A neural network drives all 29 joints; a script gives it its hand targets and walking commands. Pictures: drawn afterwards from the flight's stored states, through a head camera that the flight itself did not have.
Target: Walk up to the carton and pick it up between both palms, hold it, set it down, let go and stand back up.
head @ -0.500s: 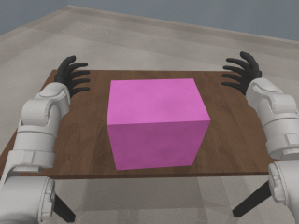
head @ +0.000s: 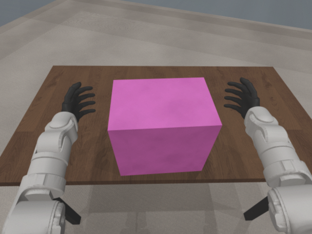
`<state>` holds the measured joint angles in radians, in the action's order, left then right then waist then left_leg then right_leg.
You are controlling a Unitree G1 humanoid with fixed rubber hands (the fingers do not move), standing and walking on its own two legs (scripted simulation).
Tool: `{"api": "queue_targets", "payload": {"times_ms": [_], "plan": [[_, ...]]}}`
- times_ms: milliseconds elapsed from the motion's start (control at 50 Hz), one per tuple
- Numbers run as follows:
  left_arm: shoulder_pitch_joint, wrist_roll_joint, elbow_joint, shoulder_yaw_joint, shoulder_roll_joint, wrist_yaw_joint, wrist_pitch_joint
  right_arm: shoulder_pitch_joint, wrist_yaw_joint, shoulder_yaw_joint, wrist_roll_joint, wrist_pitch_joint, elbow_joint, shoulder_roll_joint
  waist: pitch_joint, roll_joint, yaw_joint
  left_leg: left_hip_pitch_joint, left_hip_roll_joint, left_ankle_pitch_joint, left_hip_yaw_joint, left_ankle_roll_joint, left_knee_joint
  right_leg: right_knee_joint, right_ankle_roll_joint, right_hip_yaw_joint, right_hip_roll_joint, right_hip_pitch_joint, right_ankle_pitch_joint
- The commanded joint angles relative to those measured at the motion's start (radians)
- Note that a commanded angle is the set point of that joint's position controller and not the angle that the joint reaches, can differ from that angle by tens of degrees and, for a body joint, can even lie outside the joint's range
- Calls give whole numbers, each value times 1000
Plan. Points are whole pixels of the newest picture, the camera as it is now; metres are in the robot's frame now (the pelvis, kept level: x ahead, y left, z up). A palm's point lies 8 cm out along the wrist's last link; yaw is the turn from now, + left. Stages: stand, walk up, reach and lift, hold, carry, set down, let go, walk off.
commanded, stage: reach and lift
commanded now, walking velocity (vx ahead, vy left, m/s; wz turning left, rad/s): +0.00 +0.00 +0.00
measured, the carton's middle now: (160, 128) +0.42 +0.00 +0.03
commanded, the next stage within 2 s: none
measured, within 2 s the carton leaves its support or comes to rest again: neither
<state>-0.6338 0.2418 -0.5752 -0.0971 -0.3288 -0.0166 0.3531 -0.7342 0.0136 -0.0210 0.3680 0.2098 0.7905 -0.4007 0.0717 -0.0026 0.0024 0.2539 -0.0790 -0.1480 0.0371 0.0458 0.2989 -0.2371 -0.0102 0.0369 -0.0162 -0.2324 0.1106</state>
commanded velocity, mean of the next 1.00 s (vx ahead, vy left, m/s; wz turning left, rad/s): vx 0.00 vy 0.00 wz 0.00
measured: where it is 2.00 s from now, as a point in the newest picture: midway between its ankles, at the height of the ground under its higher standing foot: outside the picture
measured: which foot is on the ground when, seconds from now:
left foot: down 0.00-1.00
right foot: down 0.00-1.00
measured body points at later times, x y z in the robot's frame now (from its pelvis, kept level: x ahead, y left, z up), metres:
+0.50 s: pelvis -0.01 +0.00 +0.00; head +0.02 +0.01 +0.45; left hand +0.41 +0.21 +0.09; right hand +0.43 -0.20 +0.09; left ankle -0.01 +0.15 -0.75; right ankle +0.00 -0.11 -0.75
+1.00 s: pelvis -0.02 +0.01 -0.01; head +0.01 +0.01 +0.44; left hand +0.41 +0.20 +0.07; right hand +0.42 -0.18 +0.08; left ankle -0.01 +0.15 -0.75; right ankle +0.00 -0.11 -0.75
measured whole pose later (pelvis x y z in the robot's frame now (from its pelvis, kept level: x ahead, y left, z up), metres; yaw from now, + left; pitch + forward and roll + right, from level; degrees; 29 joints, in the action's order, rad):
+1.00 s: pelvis -0.02 +0.01 -0.01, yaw -1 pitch +13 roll -1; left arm -0.83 0.26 -1.19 0.01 -0.19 -0.12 -0.16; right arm -0.87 0.06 -0.09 0.32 -0.10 1.22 -0.26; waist 0.19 -0.01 0.04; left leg 0.48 -0.08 -0.16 0.04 0.04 0.41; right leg -0.34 0.00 0.03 -0.01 -0.46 0.11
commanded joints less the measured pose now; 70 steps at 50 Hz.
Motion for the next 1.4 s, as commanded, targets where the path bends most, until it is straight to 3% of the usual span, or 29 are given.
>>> {"api": "queue_targets", "payload": {"times_ms": [0,140,240,300,360,540,640,720,900,960,1160,1380], "plan": [[-429,-15,175,-51,-154,-8,-107,-421,6,52,-21,-104,-170,-181,525,-1,20,-205,98,352,20,-19,49,-53,36,-1,-45,177,-403],[-398,-2,33,-10,-100,-10,-216,-396,23,22,-24,-204,-43,-142,546,19,14,-185,99,372,22,-11,84,-66,49,4,-52,134,-411],[-425,2,-53,20,-82,-15,-289,-405,24,13,-27,-257,61,-127,537,-3,6,-155,102,379,22,-2,96,-65,48,2,-49,112,-394],[-439,12,-114,33,-69,-23,-325,-418,22,-7,-11,-274,113,-124,526,16,6,-160,93,348,15,-1,94,-60,52,8,-47,81,-351],[-474,9,-148,47,-65,-31,-361,-433,16,-3,-16,-290,133,-111,548,-15,9,-148,90,349,20,-1,94,-60,51,10,-45,62,-330],[-564,47,-299,110,-30,-70,-443,-521,5,-65,17,-322,241,-94,557,-18,21,-157,77,295,17,10,116,-59,50,21,-38,-48,-230],[-583,50,-392,117,-23,-90,-479,-542,14,-97,23,-331,297,-84,581,1,33,-157,69,308,14,11,130,-68,59,20,-36,-62,-243],[-601,37,-411,109,0,-101,-503,-548,22,-107,25,-343,290,-58,609,-5,44,-172,66,314,16,15,138,-65,49,26,-36,-80,-214],[-630,24,-450,88,20,-104,-534,-561,49,-53,-49,-339,274,-10,590,14,27,-155,62,251,16,8,139,-68,55,30,-31,-120,-148],[-653,19,-451,86,21,-105,-552,-568,56,-46,-66,-343,271,10,610,-7,25,-139,67,254,25,10,146,-75,54,30,-26,-108,-157],[-676,26,-524,77,35,-103,-598,-605,65,-43,-88,-341,282,66,592,10,24,-82,64,205,22,2,141,-90,59,32,-19,-120,-125],[-658,-51,-560,12,70,-97,-618,-602,86,-37,-103,-374,294,104,627,13,39,-93,72,315,24,2,150,-95,65,13,-20,-60,-245]]}}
